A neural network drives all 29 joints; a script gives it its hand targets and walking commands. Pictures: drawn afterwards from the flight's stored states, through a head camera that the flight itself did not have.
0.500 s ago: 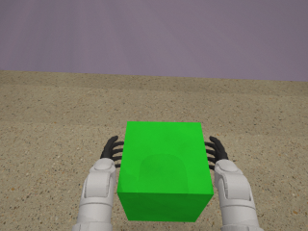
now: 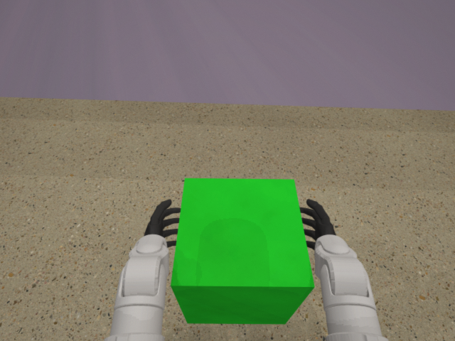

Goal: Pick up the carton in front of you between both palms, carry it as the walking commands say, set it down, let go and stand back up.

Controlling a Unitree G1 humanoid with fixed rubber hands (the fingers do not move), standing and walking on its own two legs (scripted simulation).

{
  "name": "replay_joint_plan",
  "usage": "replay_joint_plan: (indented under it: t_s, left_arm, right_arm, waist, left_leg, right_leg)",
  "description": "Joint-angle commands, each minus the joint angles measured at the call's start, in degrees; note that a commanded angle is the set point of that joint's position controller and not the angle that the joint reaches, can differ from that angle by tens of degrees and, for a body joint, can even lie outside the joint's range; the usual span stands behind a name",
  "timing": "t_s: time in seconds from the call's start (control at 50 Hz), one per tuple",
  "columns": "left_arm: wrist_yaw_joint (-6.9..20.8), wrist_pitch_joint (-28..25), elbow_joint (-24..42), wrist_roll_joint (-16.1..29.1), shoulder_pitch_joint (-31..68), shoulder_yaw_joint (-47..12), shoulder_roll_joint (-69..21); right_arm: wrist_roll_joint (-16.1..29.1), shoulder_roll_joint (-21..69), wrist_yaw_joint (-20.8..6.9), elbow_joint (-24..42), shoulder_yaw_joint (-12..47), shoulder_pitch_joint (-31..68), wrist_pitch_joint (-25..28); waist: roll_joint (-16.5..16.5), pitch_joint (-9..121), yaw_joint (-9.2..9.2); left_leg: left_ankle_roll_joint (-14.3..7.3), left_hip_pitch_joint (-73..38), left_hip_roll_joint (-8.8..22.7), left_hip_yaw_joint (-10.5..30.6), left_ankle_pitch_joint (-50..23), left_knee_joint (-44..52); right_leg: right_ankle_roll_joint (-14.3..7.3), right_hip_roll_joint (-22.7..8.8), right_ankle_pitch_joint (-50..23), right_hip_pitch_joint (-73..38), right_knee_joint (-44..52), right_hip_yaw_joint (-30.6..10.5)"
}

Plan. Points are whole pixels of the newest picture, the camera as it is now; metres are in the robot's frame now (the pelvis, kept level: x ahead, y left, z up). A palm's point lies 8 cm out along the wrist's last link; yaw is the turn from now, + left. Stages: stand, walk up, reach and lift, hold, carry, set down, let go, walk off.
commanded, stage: hold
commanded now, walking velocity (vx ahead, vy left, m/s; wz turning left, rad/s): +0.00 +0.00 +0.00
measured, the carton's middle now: (237, 255) +0.29 +0.01 -0.05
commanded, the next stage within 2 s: set down in 0.86 s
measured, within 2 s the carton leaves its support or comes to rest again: neither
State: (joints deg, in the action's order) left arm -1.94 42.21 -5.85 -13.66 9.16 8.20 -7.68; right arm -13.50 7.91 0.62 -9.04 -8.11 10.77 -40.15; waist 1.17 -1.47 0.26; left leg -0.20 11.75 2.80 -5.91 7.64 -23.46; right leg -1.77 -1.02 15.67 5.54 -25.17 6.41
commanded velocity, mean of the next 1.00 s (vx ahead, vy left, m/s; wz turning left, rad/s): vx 0.00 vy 0.00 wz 0.00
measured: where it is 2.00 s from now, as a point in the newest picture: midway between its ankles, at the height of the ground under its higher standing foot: outside the picture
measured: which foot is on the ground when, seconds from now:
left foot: down 0.00-1.00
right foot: down 0.00-1.00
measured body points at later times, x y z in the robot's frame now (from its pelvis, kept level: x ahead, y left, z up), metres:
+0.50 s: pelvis -0.02 +0.03 +0.00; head -0.06 +0.05 +0.45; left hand +0.29 +0.16 +0.03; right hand +0.26 -0.14 +0.04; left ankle +0.06 +0.13 -0.74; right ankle -0.02 -0.09 -0.74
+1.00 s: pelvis -0.01 +0.04 +0.00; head -0.05 +0.06 +0.45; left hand +0.31 +0.17 +0.04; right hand +0.29 -0.13 +0.04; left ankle +0.06 +0.13 -0.74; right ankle -0.02 -0.09 -0.74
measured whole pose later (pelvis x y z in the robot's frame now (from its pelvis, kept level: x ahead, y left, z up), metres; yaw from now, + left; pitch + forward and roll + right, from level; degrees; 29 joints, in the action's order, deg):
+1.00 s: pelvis -0.01 +0.04 +0.00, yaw -5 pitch -9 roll +0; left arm 0.5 41.7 -15.9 -17.9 17.2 14.2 -9.3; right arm -18.1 9.6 -1.9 -18.9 -16.3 18.3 -38.9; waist 2.2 -3.2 0.6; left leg -2.3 4.6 -0.9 -4.6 8.3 -21.7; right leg 0.5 -0.9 14.3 0.6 -23.7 -2.6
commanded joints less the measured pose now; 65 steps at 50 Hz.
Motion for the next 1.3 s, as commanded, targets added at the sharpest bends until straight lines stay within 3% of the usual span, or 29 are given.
replay_joint_plan:
  t_s: [0.0, 0.02, 0.04, 0.06, 0.16, 0.36, 0.6, 0.74, 0.94, 1.06, 1.18, 1.28]
  left_arm:
    - [13.1, -3.2, 5.7, 13.8, 23.9, -30.5, -48.6]
    - [13.2, -3.4, 6.0, 13.9, 24.0, -30.4, -46.8]
    - [13.4, -3.5, 6.4, 13.9, 25.0, -30.6, -47.8]
    - [13.3, -3.5, 5.7, 13.9, 25.7, -30.7, -48.7]
    - [12.9, -3.5, 1.6, 11.6, 24.6, -27.7, -49.8]
    - [15.3, -3.0, -1.7, 12.1, 30.2, -27.8, -53.2]
    - [16.7, -2.6, -5.8, 11.5, 33.2, -25.7, -54.9]
    - [16.7, -2.3, -7.2, 11.3, 34.3, -24.5, -55.0]
    - [16.3, -2.8, -7.5, 10.7, 35.2, -22.9, -53.4]
    - [16.8, -7.9, -17.7, 5.1, 42.4, -13.2, -49.7]
    - [15.2, -16.8, -25.8, -3.1, 44.9, -1.0, -38.1]
    - [15.1, -25.3, -27.6, -3.8, 42.2, -1.3, -35.5]
  right_arm:
    - [11.5, 49.2, -10.9, 3.7, 27.0, 20.4, 2.6]
    - [11.1, 48.8, -10.5, 3.0, 26.3, 19.5, 2.7]
    - [10.7, 48.4, -10.7, 3.1, 26.3, 20.6, 2.7]
    - [11.3, 49.2, -10.9, 3.2, 26.7, 22.4, 2.8]
    - [12.6, 50.3, -12.7, 1.8, 27.9, 25.8, 2.4]
    - [11.2, 52.9, -14.4, -3.5, 24.3, 28.1, 2.9]
    - [10.4, 54.6, -16.4, -7.1, 21.5, 32.1, 3.1]
    - [9.8, 54.7, -16.8, -8.7, 19.9, 33.0, 2.8]
    - [8.4, 54.1, -15.3, -8.3, 18.3, 32.6, 2.7]
    - [3.2, 54.0, -14.2, -17.7, 10.3, 39.8, 7.0]
    - [-4.8, 46.0, -10.6, -24.6, -1.5, 40.9, 15.1]
    - [-4.3, 43.5, -9.0, -24.4, 0.1, 39.3, 24.2]
  waist:
    - [-0.3, 14.2, -0.87]
    - [1.2, 13.9, -0.78]
    - [-0.2, 13.3, -0.33]
    - [-0.5, 14.0, -0.8]
    - [0.4, 10.9, 1.28]
    - [-0.5, 9.7, -0.57]
    - [-1.8, 9.6, -0.2]
    - [-2.4, 9.2, -0.17]
    - [-1.5, 9.5, -0.35]
    - [-0.5, 6.7, 0.51]
    - [-0.3, 6.9, 1.07]
    - [-0.5, 16.1, 1.17]
  left_leg:
    - [-0.8, -18.0, -8.1, 9.9, -16.6, 0.0]
    - [-0.6, -15.8, -7.8, 9.7, -15.3, 0.3]
    - [-0.3, -13.5, -8.4, 9.4, -13.6, 0.9]
    - [-0.6, -15.2, -8.3, 9.7, -12.5, 0.9]
    - [-1.4, -17.9, -8.2, 9.6, -6.5, 1.1]
    - [-0.7, -22.2, -7.0, 9.9, -0.7, 2.1]
    - [-0.2, -23.3, -5.0, 12.0, 6.8, 4.6]
    - [0.0, -23.7, -4.0, 12.8, 6.5, 5.5]
    - [-0.1, -23.4, -4.6, 12.2, -1.0, 4.3]
    - [-1.3, -18.0, -5.7, 11.0, 3.4, 1.0]
    - [-2.2, -6.1, -6.9, 9.0, -2.4, -7.3]
    - [-1.7, 2.7, -8.0, 8.5, -10.5, -15.0]
  right_leg:
    - [-0.2, 3.9, -22.3, 1.8, 6.7, -13.5]
    - [-0.4, 4.0, -20.2, -1.7, 7.6, -13.6]
    - [0.0, 4.0, -20.3, -3.4, 7.0, -13.4]
    - [0.3, 4.0, -19.6, -1.9, 7.0, -13.3]
    - [0.4, 3.7, -10.4, 4.4, 7.8, -12.9]
    - [-1.5, 3.9, -1.6, 11.0, 9.2, -12.7]
    - [-1.9, 4.4, 3.1, 12.5, 8.4, -12.3]
    - [-1.3, 4.8, 2.4, 12.2, 7.7, -12.2]
    - [-0.8, 5.2, -1.3, 9.8, 7.7, -12.1]
    - [-0.4, 5.3, 1.9, 13.7, 5.2, -11.6]
    - [0.6, 6.0, -1.5, 20.8, -1.7, -11.4]
    - [2.3, 7.2, -10.1, 27.0, -9.0, -10.9]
